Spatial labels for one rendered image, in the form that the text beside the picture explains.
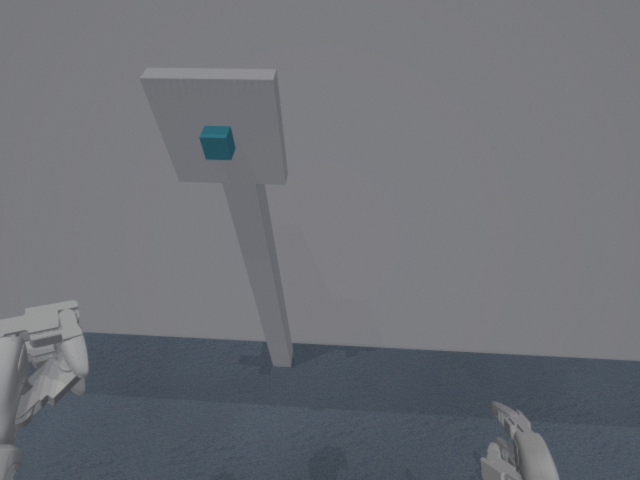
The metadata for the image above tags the button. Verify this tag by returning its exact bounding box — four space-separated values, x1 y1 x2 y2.
199 126 235 160

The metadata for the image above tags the panel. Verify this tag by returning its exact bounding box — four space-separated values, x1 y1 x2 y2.
139 68 293 367

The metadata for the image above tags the robot left hand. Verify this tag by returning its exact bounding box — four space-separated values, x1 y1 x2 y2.
0 300 89 445

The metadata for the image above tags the robot right hand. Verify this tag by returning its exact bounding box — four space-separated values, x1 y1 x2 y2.
480 401 560 480

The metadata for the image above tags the robot left forearm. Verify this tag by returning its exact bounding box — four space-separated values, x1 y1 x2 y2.
0 444 23 480

